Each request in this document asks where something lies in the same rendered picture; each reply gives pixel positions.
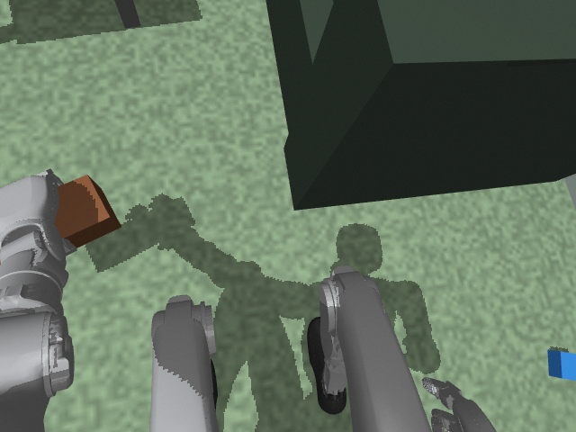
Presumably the left robot hand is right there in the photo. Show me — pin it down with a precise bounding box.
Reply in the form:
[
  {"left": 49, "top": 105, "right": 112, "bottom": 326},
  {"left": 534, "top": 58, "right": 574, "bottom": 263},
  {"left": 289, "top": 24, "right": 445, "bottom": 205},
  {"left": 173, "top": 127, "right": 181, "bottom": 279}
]
[{"left": 0, "top": 169, "right": 77, "bottom": 256}]

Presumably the right robot hand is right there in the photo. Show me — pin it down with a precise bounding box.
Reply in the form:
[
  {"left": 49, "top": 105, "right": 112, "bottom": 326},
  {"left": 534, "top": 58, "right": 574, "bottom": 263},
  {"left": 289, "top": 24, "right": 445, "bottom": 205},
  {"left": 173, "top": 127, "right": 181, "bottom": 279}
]
[{"left": 422, "top": 377, "right": 497, "bottom": 432}]

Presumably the left robot arm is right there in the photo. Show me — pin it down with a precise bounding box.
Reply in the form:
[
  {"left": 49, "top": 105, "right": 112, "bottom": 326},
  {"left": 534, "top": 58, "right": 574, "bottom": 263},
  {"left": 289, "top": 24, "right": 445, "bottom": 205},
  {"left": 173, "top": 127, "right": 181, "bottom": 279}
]
[{"left": 0, "top": 219, "right": 75, "bottom": 432}]

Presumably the sofa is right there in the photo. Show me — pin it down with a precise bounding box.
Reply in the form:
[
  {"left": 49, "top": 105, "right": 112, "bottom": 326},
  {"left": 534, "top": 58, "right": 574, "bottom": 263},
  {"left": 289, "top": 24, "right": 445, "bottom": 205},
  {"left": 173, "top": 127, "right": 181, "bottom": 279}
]
[{"left": 266, "top": 0, "right": 576, "bottom": 211}]

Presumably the right robot foot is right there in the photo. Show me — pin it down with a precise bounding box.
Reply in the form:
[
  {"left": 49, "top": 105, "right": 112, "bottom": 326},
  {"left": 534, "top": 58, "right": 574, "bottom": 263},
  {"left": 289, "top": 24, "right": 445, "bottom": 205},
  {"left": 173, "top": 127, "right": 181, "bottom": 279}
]
[{"left": 307, "top": 317, "right": 347, "bottom": 415}]

